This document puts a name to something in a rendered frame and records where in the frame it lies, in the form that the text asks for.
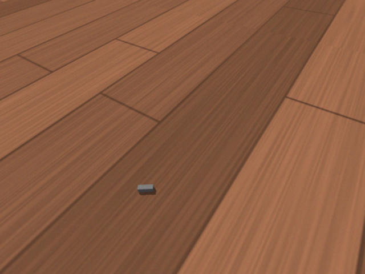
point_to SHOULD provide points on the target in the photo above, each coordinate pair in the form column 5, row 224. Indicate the small box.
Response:
column 145, row 188

